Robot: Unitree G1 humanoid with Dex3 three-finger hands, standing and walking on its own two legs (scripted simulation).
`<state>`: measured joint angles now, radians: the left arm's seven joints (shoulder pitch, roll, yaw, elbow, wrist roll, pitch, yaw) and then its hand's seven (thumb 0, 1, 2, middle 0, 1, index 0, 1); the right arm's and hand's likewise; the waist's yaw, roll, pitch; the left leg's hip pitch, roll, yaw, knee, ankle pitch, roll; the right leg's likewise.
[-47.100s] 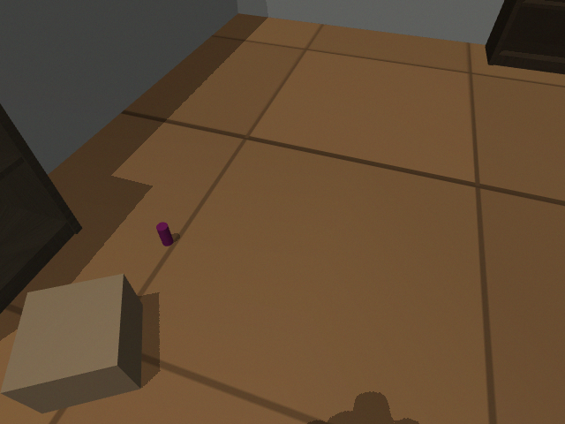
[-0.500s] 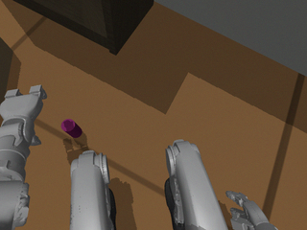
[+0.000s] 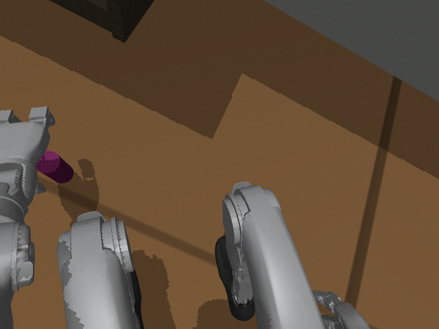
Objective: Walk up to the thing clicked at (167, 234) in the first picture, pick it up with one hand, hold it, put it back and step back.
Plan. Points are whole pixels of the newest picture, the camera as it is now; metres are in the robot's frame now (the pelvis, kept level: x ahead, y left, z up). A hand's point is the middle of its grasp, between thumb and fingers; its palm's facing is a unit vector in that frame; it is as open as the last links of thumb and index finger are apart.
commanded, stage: home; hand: left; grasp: from above
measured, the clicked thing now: (55, 168) +0.46 +0.26 -0.28
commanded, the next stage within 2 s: none
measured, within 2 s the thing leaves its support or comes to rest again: neither
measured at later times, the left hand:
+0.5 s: hand out of the picture +0.36 +0.26 +0.01, palm faces -0.34 -0.46 -0.82, open 9.1 cm
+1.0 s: hand out of the picture +0.25 +0.22 +0.23, palm faces +0.04 -0.93 -0.36, open 7.4 cm
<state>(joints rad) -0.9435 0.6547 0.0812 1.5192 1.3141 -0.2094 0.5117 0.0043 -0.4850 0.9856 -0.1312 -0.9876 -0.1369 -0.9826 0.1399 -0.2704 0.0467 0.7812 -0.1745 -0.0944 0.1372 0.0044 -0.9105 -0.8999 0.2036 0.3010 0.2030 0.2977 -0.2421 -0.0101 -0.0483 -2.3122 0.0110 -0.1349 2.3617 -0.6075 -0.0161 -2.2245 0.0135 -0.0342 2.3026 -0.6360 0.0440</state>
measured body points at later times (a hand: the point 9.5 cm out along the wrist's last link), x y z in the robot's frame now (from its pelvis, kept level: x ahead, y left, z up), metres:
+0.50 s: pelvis +0.02 +0.00 +0.13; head +0.19 +0.03 +0.54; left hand +0.37 +0.28 +0.06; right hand +0.18 -0.27 +0.01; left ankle +0.10 +0.13 -0.30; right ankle +0.11 -0.13 -0.30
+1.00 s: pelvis +0.06 +0.00 +0.30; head +0.14 +0.03 +0.74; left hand +0.25 +0.26 +0.25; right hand +0.27 -0.21 +0.22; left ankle +0.09 +0.13 -0.30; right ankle +0.11 -0.13 -0.30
